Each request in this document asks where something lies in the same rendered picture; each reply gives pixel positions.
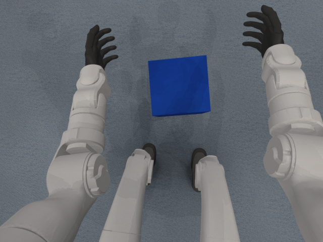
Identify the right robot hand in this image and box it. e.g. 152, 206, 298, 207
242, 5, 284, 58

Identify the robot left upper arm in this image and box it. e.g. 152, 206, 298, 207
0, 152, 111, 242

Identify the left robot thigh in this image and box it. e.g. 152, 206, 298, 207
99, 154, 154, 242

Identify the robot right forearm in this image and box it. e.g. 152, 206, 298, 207
261, 44, 323, 137

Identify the robot right upper arm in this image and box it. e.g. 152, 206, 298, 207
263, 133, 323, 242

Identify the left robot hand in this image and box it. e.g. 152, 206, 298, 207
85, 25, 118, 69

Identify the robot left foot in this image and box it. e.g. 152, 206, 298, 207
142, 143, 156, 185

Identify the carton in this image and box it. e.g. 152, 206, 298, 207
148, 55, 211, 117

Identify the robot left forearm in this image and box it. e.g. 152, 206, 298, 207
46, 65, 111, 190

